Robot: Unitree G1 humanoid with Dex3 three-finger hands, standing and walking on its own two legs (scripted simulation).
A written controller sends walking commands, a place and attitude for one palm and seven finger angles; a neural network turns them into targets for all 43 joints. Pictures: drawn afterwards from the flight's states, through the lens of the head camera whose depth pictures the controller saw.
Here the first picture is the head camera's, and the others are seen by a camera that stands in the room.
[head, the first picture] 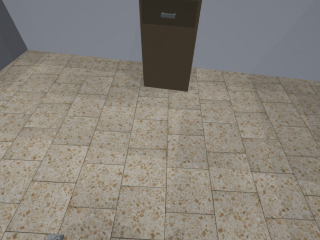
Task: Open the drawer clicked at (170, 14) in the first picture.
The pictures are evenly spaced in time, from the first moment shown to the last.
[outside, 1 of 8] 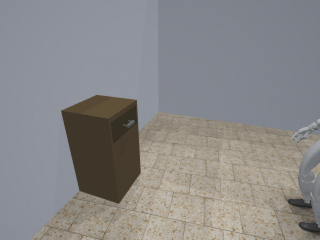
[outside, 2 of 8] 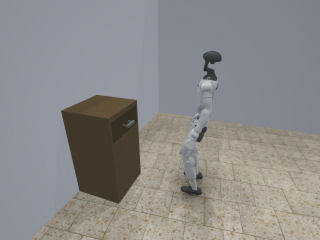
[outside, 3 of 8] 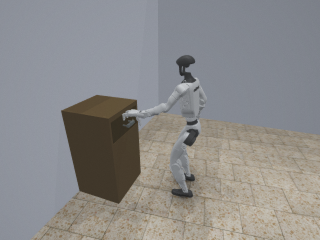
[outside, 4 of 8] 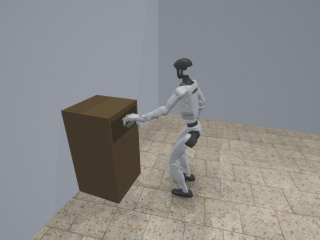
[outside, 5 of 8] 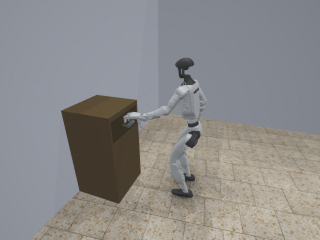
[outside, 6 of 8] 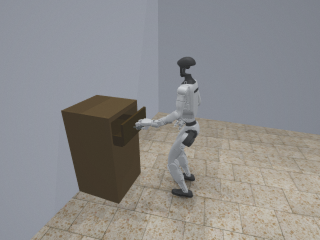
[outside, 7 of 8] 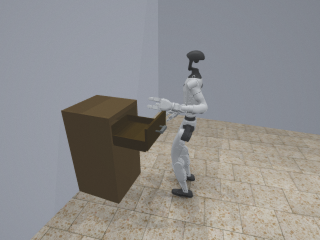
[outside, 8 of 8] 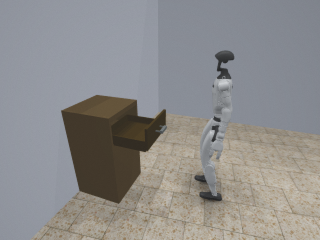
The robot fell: no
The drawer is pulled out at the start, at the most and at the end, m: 0.00 0.30 0.30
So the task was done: yes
